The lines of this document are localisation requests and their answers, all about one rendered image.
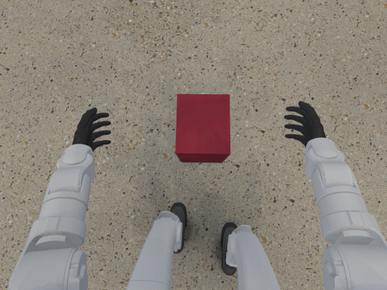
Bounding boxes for left robot hand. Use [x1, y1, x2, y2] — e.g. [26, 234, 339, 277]
[72, 108, 111, 151]

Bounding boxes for robot right forearm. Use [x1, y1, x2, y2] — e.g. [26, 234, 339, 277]
[305, 138, 387, 249]

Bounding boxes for carton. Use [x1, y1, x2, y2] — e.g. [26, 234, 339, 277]
[175, 94, 230, 163]

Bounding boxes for right robot hand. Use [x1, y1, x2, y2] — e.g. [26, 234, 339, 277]
[284, 101, 326, 147]

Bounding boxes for robot left forearm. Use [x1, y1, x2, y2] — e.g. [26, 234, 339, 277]
[8, 144, 96, 290]

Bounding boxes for left robot upper arm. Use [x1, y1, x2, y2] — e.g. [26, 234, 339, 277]
[11, 248, 88, 290]

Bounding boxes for right robot foot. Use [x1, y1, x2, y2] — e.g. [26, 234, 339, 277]
[221, 222, 237, 276]

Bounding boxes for left robot shin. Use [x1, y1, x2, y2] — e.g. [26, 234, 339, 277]
[154, 211, 180, 223]

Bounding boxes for right robot upper arm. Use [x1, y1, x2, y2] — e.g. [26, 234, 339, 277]
[322, 243, 387, 290]

